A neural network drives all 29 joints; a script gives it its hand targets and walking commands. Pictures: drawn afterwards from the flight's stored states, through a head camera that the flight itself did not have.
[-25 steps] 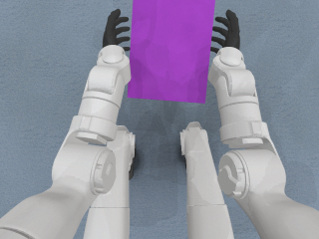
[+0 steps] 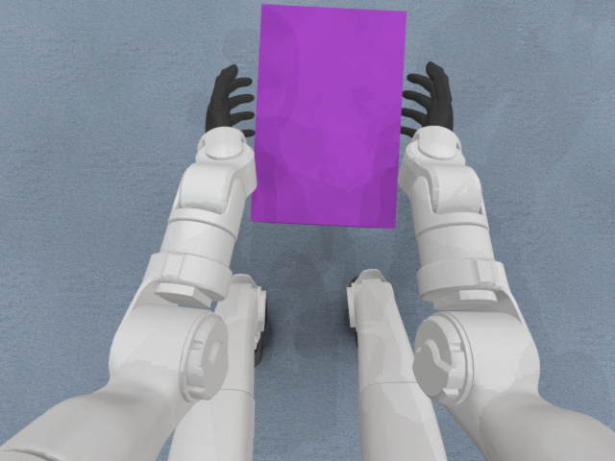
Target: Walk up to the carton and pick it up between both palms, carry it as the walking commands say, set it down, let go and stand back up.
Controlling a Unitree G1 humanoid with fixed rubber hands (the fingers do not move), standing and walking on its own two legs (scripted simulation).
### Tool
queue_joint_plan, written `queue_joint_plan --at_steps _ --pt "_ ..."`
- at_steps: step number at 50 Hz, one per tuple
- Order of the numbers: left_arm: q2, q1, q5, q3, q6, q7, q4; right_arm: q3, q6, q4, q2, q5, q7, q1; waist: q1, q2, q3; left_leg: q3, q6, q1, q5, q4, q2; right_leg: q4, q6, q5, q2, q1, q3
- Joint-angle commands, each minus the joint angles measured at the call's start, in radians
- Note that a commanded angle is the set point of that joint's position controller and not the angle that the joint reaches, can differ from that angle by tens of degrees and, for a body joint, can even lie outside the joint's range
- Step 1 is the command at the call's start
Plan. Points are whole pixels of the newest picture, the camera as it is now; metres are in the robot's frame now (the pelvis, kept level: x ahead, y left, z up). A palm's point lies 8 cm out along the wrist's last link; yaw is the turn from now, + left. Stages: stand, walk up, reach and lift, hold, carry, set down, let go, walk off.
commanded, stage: reach and lift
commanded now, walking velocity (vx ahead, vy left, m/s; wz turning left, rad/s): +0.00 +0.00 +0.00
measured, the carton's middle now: (325, 134) +0.49 -0.04 -0.12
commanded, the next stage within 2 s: none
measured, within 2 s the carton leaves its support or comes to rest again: neither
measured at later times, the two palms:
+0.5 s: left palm (205, 118) +0.44 +0.09 +0.04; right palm (463, 123) +0.43 -0.16 +0.05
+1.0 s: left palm (153, 63) +0.44 +0.10 +0.14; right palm (527, 63) +0.43 -0.16 +0.15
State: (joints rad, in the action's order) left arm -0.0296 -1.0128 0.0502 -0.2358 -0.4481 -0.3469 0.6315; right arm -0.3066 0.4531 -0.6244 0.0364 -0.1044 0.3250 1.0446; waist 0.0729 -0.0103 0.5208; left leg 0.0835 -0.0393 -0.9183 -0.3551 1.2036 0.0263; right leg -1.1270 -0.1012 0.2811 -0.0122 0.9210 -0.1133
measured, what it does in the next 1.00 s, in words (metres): rises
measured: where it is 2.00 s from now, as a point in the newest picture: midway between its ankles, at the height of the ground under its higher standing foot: (309, 335)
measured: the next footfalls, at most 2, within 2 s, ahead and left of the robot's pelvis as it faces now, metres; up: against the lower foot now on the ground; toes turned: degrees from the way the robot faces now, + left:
none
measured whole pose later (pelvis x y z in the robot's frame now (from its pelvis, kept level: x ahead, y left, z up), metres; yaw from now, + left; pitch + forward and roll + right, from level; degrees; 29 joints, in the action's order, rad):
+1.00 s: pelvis +0.12 -0.01 +0.11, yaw +1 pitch -1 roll +0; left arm -0.20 -0.43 0.27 -0.26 -0.61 -0.18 0.52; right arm -0.29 0.63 -0.45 0.21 -0.30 0.11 0.42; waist 0.06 0.00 -0.01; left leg 0.10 -0.04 -0.25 -0.22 0.50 -0.01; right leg -0.44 -0.07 0.16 -0.04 0.26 -0.07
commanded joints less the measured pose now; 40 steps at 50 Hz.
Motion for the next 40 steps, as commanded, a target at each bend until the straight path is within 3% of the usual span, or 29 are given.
queue_joint_plan --at_steps 1,5,7,8,12,15,16,17,18,21,23,24,25,28,29,31,33,34,35,36,37,38,40 --pt "-1.121 -0.967 -0.206 0.648 0.090 0.526 -0.265 0.638 -0.038 0.117 1.248 0.224 -0.494 0.676 0.023 -0.019 -2.279 -0.062 0.007 0.434 0.053 -0.243 0.101 0.159 0.074 -0.060 0.137 -0.586 0.130" --pt "-1.121 -0.898 -0.186 0.621 0.092 0.539 -0.206 0.619 -0.043 0.109 1.246 0.193 -0.489 0.659 0.026 0.006 -2.188 -0.054 0.014 0.414 0.031 -0.283 0.102 0.205 0.070 -0.034 0.133 -0.599 0.121" --pt "-1.120 -0.901 -0.195 0.643 0.095 0.540 -0.250 0.650 -0.042 0.144 1.260 0.212 -0.493 0.654 0.012 -0.001 -2.230 -0.054 0.015 0.478 0.080 -0.302 0.101 0.232 0.070 -0.075 0.131 -0.645 0.113" --pt "-1.115 -0.867 -0.178 0.623 0.092 0.541 -0.218 0.639 -0.038 0.117 1.258 0.199 -0.494 0.628 0.005 0.007 -2.186 -0.051 0.017 0.465 0.073 -0.320 0.097 0.244 0.072 -0.075 0.131 -0.645 0.112" --pt "-1.118 -0.865 -0.186 0.640 0.096 0.547 -0.258 0.666 -0.043 0.158 1.248 0.207 -0.493 0.631 0.003 0.001 -2.184 -0.051 0.016 0.505 0.092 -0.359 0.097 0.289 0.072 -0.086 0.125 -0.700 0.109" --pt "-1.117 -0.847 -0.179 0.647 0.095 0.553 -0.252 0.646 -0.036 0.125 1.268 0.189 -0.495 0.576 0.021 -0.005 -2.146 -0.038 0.018 0.534 0.083 -0.400 0.095 0.324 0.071 -0.083 0.124 -0.714 0.101" --pt "-1.087 -0.835 -0.155 0.614 0.094 0.555 -0.215 0.626 -0.033 0.084 1.267 0.178 -0.493 0.554 0.004 -0.002 -2.066 -0.050 0.019 0.496 0.049 -0.414 0.092 0.345 0.067 -0.046 0.118 -0.721 0.096" --pt "-1.104 -0.832 -0.159 0.632 0.098 0.556 -0.239 0.629 -0.036 0.084 1.275 0.177 -0.495 0.528 0.013 -0.013 -2.084 -0.053 0.015 0.508 0.068 -0.420 0.093 0.358 0.070 -0.069 0.117 -0.741 0.096" --pt "-1.092 -0.816 -0.153 0.622 0.097 0.558 -0.226 0.635 -0.035 0.083 1.286 0.176 -0.499 0.524 0.000 0.002 -2.059 -0.047 0.022 0.510 0.068 -0.434 0.091 0.361 0.066 -0.072 0.119 -0.747 0.095" --pt "-1.124 -0.784 -0.149 0.620 0.094 0.568 -0.211 0.642 -0.040 0.142 1.285 0.177 -0.498 0.542 -0.003 0.001 -2.036 -0.050 0.023 0.536 0.076 -0.473 0.093 0.396 0.066 -0.074 0.116 -0.800 0.086" --pt "-1.114 -0.786 -0.122 0.572 0.100 0.572 -0.175 0.591 -0.040 0.074 1.292 0.146 -0.499 0.514 0.002 0.014 -1.898 -0.050 0.029 0.510 0.039 -0.491 0.089 0.423 0.067 -0.025 0.116 -0.749 0.079" --pt "-1.142 -0.741 -0.118 0.574 0.098 0.573 -0.160 0.611 -0.043 0.115 1.289 0.153 -0.501 0.521 -0.009 0.016 -1.896 -0.051 0.027 0.537 0.057 -0.505 0.091 0.436 0.068 -0.040 0.115 -0.781 0.085" --pt "-1.137 -0.713 -0.097 0.551 0.093 0.574 -0.128 0.584 -0.039 0.077 1.294 0.127 -0.499 0.490 0.004 0.029 -1.821 -0.047 0.031 0.528 0.052 -0.519 0.086 0.442 0.065 -0.046 0.118 -0.763 0.091" --pt "-1.175 -0.628 -0.046 0.471 0.080 0.574 -0.056 0.484 -0.033 -0.013 1.300 0.069 -0.504 0.373 0.017 -0.001 -1.585 -0.051 0.029 0.519 0.045 -0.563 0.084 0.486 0.070 -0.052 0.118 -0.711 0.103" --pt "-1.194 -0.574 -0.027 0.443 0.076 0.571 -0.039 0.463 -0.030 -0.036 1.313 0.055 -0.504 0.329 0.006 -0.004 -1.499 -0.056 0.031 0.510 0.073 -0.579 0.086 0.493 0.067 -0.095 0.123 -0.703 0.111" --pt "-1.195 -0.532 0.018 0.353 0.067 0.576 0.029 0.355 -0.020 -0.121 1.304 0.004 -0.513 0.262 0.011 0.002 -1.233 -0.052 0.041 0.458 -0.011 -0.624 0.080 0.541 0.071 -0.015 0.121 -0.639 0.116" --pt "-1.179 -0.473 0.070 0.252 0.046 0.575 0.119 0.289 -0.006 -0.155 1.285 -0.016 -0.521 0.263 -0.013 -0.001 -1.014 -0.058 0.051 0.434 -0.103 -0.672 0.081 0.585 0.070 0.080 0.115 -0.625 0.120" --pt "-1.171 -0.446 0.083 0.219 0.037 0.575 0.151 0.264 0.003 -0.165 1.265 -0.034 -0.522 0.250 -0.010 0.007 -0.976 -0.059 0.053 0.453 -0.117 -0.687 0.081 0.604 0.073 0.105 0.112 -0.616 0.122" --pt "-1.130 -0.438 0.100 0.198 0.033 0.574 0.139 0.256 0.016 -0.185 1.272 -0.029 -0.522 0.236 -0.034 0.014 -0.941 -0.060 0.060 0.453 -0.114 -0.701 0.079 0.619 0.067 0.109 0.110 -0.637 0.116" --pt "-1.122 -0.430 0.101 0.196 0.024 0.573 0.139 0.251 0.027 -0.196 1.257 -0.042 -0.519 0.198 -0.030 0.003 -0.939 -0.063 0.057 0.490 -0.099 -0.707 0.083 0.638 0.071 0.105 0.102 -0.650 0.105" --pt "-1.120 -0.401 0.095 0.201 0.018 0.572 0.146 0.271 0.033 -0.158 1.262 -0.037 -0.511 0.194 -0.037 0.033 -0.942 -0.062 0.062 0.507 -0.060 -0.719 0.080 0.646 0.065 0.052 0.102 -0.689 0.102" --pt "-1.119 -0.378 0.086 0.228 0.014 0.573 0.111 0.307 0.041 -0.122 1.272 -0.027 -0.504 0.160 -0.052 0.016 -0.972 -0.066 0.062 0.547 0.006 -0.718 0.085 0.655 0.064 -0.018 0.097 -0.734 0.088" --pt "-1.136 -0.329 0.074 0.274 -0.008 0.568 0.057 0.312 0.062 -0.095 1.271 -0.024 -0.500 0.090 -0.042 -0.029 -0.956 -0.065 0.054 0.603 0.098 -0.741 0.092 0.669 0.068 -0.136 0.098 -0.766 0.094"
